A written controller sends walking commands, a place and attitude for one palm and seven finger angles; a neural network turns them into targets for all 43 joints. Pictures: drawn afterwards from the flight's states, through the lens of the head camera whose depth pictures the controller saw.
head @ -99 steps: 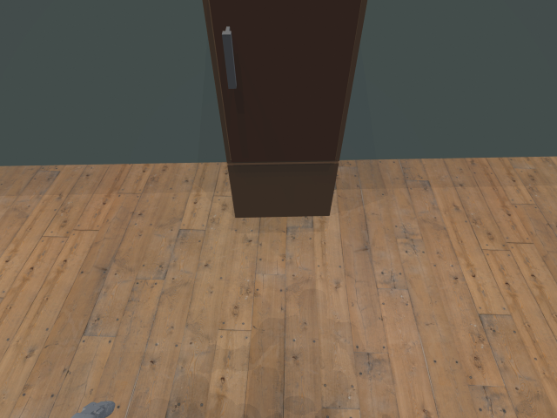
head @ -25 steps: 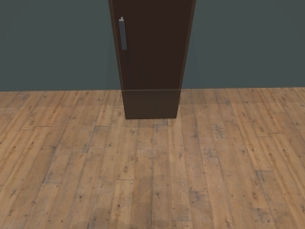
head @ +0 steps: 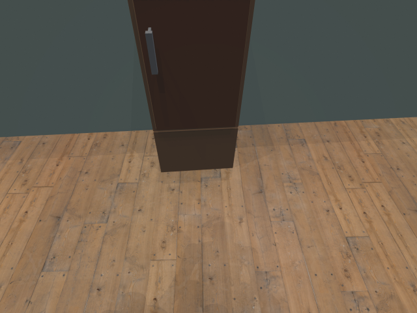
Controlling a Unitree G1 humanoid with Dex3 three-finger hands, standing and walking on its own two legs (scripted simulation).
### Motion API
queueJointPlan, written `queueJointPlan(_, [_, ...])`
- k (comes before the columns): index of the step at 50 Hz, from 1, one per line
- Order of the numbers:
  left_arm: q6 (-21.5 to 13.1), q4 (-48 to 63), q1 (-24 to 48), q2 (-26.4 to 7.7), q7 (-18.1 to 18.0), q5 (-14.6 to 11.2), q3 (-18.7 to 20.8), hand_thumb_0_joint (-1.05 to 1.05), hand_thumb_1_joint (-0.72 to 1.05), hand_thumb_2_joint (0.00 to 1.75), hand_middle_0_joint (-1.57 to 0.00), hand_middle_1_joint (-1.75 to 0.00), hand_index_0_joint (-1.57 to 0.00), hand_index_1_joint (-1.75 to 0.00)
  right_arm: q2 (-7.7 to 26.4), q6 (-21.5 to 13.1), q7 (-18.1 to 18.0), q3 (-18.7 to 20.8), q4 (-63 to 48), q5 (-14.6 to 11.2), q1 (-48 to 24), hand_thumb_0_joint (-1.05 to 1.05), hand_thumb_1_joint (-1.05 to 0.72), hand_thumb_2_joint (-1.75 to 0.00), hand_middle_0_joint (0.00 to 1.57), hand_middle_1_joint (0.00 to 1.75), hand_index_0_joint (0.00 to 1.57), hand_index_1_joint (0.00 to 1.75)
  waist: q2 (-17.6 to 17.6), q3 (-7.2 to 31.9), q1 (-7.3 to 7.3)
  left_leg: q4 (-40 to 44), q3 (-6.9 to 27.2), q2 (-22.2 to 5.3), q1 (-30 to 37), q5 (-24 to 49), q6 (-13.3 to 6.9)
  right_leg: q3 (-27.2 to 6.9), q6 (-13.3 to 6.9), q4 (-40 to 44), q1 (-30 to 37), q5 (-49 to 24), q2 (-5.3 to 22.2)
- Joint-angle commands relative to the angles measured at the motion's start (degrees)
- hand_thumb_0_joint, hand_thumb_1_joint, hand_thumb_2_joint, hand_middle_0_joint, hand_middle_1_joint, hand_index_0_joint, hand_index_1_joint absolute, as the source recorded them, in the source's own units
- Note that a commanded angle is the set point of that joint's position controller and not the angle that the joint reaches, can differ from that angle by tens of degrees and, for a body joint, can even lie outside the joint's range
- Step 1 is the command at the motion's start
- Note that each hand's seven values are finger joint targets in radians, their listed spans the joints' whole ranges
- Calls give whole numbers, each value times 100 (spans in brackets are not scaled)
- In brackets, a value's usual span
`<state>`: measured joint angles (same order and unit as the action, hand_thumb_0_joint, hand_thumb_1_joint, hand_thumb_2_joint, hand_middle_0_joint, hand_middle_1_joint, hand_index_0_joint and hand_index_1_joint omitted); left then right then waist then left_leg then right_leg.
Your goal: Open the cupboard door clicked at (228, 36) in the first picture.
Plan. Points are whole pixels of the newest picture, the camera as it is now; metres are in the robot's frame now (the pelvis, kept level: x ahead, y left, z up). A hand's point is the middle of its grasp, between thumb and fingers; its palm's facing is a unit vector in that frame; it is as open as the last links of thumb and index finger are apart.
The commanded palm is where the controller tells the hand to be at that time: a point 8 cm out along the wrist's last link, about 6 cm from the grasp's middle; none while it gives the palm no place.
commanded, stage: walk to a spot facing it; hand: left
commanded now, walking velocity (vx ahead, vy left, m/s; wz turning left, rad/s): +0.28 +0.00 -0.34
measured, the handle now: (152, 51) +0.99 +0.28 +0.04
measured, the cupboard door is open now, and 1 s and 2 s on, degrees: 0 0 0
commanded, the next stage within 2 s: turn to face it in 0.22 s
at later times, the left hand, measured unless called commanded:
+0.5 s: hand (137, 261) +0.27 +0.20 -0.16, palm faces -0.20 -0.96 -0.19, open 7.4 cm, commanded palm none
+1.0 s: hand (111, 270) +0.25 +0.26 -0.18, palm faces +0.06 -0.98 -0.19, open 7.3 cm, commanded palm none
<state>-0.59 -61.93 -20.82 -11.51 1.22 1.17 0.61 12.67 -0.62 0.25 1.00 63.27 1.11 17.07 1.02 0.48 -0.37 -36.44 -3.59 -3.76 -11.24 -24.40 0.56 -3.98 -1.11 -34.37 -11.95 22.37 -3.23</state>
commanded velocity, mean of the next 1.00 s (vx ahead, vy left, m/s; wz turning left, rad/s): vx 0.05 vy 0.00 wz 0.10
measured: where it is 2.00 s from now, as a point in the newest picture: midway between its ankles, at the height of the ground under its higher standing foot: (198, 291)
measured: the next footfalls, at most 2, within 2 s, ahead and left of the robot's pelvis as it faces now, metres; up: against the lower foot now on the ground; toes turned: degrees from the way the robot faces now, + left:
left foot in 0.14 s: +0.07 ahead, +0.12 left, +0.00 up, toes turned +4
right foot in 0.56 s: +0.27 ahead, -0.10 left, +0.00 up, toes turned -16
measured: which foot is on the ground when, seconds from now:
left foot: down 0.00-0.00, up 0.02-0.12, down 0.14-0.58, up 0.60-0.86, down 0.88-1.00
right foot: down 0.00-0.16, up 0.18-0.54, down 0.56-0.88, up 0.90-1.00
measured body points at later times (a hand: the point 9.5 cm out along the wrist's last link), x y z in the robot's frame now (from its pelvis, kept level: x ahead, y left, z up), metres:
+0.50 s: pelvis +0.13 +0.03 +0.01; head +0.17 +0.04 +0.46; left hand +0.28 +0.25 -0.14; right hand +0.02 -0.15 -0.14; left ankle +0.04 +0.12 -0.73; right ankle +0.22 -0.10 -0.69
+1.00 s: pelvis +0.18 +0.06 +0.00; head +0.19 +0.09 +0.45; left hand +0.24 +0.31 -0.16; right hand +0.22 -0.17 -0.13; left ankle +0.21 +0.15 -0.73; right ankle +0.19 -0.08 -0.67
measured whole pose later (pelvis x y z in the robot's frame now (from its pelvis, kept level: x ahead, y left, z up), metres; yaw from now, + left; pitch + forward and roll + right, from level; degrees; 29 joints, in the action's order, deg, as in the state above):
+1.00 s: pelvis +0.18 +0.06 +0.00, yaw +1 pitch -1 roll -2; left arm 3.2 -56.3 -12.0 -12.8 -1.0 1.2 4.2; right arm 8.1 0.6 -0.6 2.6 56.8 2.0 14.9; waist -2.2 -1.5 0.8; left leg -36.8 -4.6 -2.2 -18.9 -17.1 -2.6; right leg 5.0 1.7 -57.6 -26.7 24.0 4.0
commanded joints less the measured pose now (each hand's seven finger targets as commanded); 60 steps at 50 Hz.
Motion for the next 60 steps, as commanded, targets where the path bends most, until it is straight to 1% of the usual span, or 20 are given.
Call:
queueJointPlan(1, [-212, -42, -1168, -1170, -234, 31, 401, 0, 90, 90, -20, -30, -20, -30, 486, -306, -100, 138, -779, -38, -991, 0, -90, -90, 20, 30, 20, 30, -1188, -538, -513, -1517, -218, 59, -2518, -839, 4, -2667, -1441, 1409, 1547, -3112, 1974])
queueJointPlan(4, [-216, 15, -821, -987, -306, 87, 408, 0, 90, 90, -20, -30, -20, -30, 316, -362, -99, 164, -819, -102, -812, 0, -90, -90, 20, 30, 20, 30, -883, -365, -213, -695, 126, -110, -1951, -804, -64, -2173, -1288, 987, 1203, -3457, 1875])
queueJointPlan(6, [-194, 212, -65, -877, -249, -3, 406, 0, 90, 90, -20, -30, -20, -30, 261, -388, -125, 194, -404, -92, 390, 0, -90, -90, 20, 30, 20, 30, -523, -76, 507, 973, -178, 143, 604, 695, -109, -1224, -743, 231, -572, -2679, 1091])
queueJointPlan(8, [-203, 568, 209, -259, -155, -77, 355, 0, 90, 90, -20, -30, -20, -30, 1178, -398, -248, 410, 39, 30, 1936, 0, -90, -90, 20, 30, 20, 30, 1805, 223, 853, 2244, 2717, -2411, 2263, 1318, -949, 362, -16, -2830, -2822, 902, -10])
queueJointPlan(9, [-166, 603, 540, -474, -183, 7, 394, 0, 90, 90, -20, -30, -20, -30, 855, -357, -240, 314, 8, 9, 1687, 0, -90, -90, 20, 30, 20, 30, 852, -351, 769, 2274, 2589, -2621, 1584, 1433, -1095, 112, -72, -3457, -2928, 884, 360])
queueJointPlan(11, [-104, 518, 572, -249, -69, 53, 366, 0, 90, 90, -20, -30, -20, -30, 404, -409, -258, 192, -211, -2, 1040, 0, -90, -90, 20, 30, 20, 30, 64, -975, 396, 2157, 1535, -2231, 895, 2643, -989, 272, 13, -3824, -3052, 173, 767])
queueJointPlan(15, [136, 489, 203, 109, 22, 67, 377, 0, 90, 90, -20, -30, -20, -30, 196, -467, -315, 140, -260, -1, 809, 0, -90, -90, 20, 30, 20, 30, 769, -787, 2, 1950, -403, -1378, 713, 4290, -461, 665, 137, -3547, -2713, -618, 690])
queueJointPlan(21, [66, 694, 943, 240, -66, 54, 210, 0, 90, 90, -20, -30, -20, -30, 78, -376, -311, 111, 2, 40, 1124, 0, -90, -90, 20, 30, 20, 30, 726, -714, 182, 1726, -677, -1025, 992, 5750, -655, 1251, 48, -966, -1843, -1286, 434])
queueJointPlan(25, [-9, 559, 612, -14, -192, 61, 186, 0, 90, 90, -20, -30, -20, -30, 235, -249, -306, 159, 118, -16, 1049, 0, -90, -90, 20, 30, 20, 30, 684, -217, -89, 927, -380, -1124, 1117, 6147, -604, 1220, -76, 7, -545, -1473, 350])
queueJointPlan(27, [-142, 398, 46, -435, -260, 77, 290, 0, 90, 90, -20, -30, -20, -30, 87, -216, -272, 127, 115, -73, 1090, 0, -90, -90, 20, 30, 20, 30, 111, 109, -415, -352, -247, -844, 69, 4765, -297, 818, -152, 585, 1125, -3419, 893])
queueJointPlan(28, [-218, 283, -466, -886, -324, 72, 383, 0, 90, 90, -20, -30, -20, -30, -124, -227, -239, 133, 44, -126, 1259, 0, -90, -90, 20, 30, 20, 30, -668, 725, -502, -1839, -495, -94, -1040, 1649, -49, -534, -737, 404, 2261, -6175, 2302])
queueJointPlan(29, [-213, 241, -678, -1089, -321, -14, 397, 0, 90, 90, -20, -30, -20, -30, -141, -169, -252, 171, -77, -166, 1209, 0, -90, -90, 20, 30, 20, 30, -741, 964, -473, -3006, -46, 234, -1142, -1172, -39, -779, -1358, 663, 2047, -7312, 3071])
queueJointPlan(34, [-53, 863, 1102, -573, -426, 15, 287, 0, 90, 90, -20, -30, -20, -30, -385, 248, -128, 193, -191, -47, 926, 0, -90, -90, 20, 30, 20, 30, -503, -89, 205, -3040, 260, -203, -959, -454, 65, 346, -834, 1738, -857, -2266, 2392])
queueJointPlan(42, [169, 980, 1079, -655, -361, 18, 427, 0, 90, 90, -20, -30, -20, -30, -256, 191, -50, 213, -487, 14, 960, 0, -90, -90, 20, 30, 20, 30, -636, -122, 297, -24, -385, -5, -72, 616, 108, 1039, -307, 967, -1297, -71, 1988])
queueJointPlan(43, [220, 1034, 1029, -474, -335, -26, 393, 0, 90, 90, -20, -30, -20, -30, -40, 148, -42, 254, -481, 26, 1043, 0, -90, -90, 20, 30, 20, 30, 176, -236, 337, 898, 178, -265, 4, 657, 30, 1255, -66, 219, -1562, 240, 1663])
queueJointPlan(44, [264, 1177, 912, -139, -290, -70, 347, 0, 90, 90, -20, -30, -20, -30, 483, 101, -63, 353, -634, 76, 977, 0, -90, -90, 20, 30, 20, 30, 1732, -450, 311, 2031, 1998, -1427, -362, 582, -475, 1502, 335, -868, -2029, 819, 956])
queueJointPlan(45, [267, 1315, 1215, -194, -272, -38, 347, 0, 90, 90, -20, -30, -20, -30, 829, 103, -85, 419, -810, 122, 724, 0, -90, -90, 20, 30, 20, 30, 1836, -694, 398, 2680, 2916, -1977, -1135, 222, -1010, 1126, 331, -1917, -1874, 1086, 710])
queueJointPlan(51, [205, 774, 649, -317, -211, 4, 390, 0, 90, 90, -20, -30, -20, -30, 504, -54, -222, 303, -907, 8, -92, 0, -90, -90, 20, 30, 20, 30, 563, -41, 61, 2067, 1286, -1029, 123, 2535, -864, 548, 435, -2672, -1932, -140, 820])
queueJointPlan(57, [223, 747, 666, -275, -262, -26, 302, 0, 90, 90, -20, -30, -20, -30, 660, 43, -213, 355, -806, 10, 45, 0, -90, -90, 20, 30, 20, 30, 529, 197, 252, 1895, 1417, -1152, 803, 3116, -1107, 582, 472, -1557, -1544, 363, 707])
queueJointPlan(60, [159, 558, 404, -108, -238, -4, 198, 0, 90, 90, -20, -30, -20, -30, 684, 52, -189, 338, -716, 43, -7, 0, -90, -90, 20, 30, 20, 30, 596, 189, 247, 2093, 1607, -1104, 492, 1571, -1060, 702, 377, -750, -954, 415, 586])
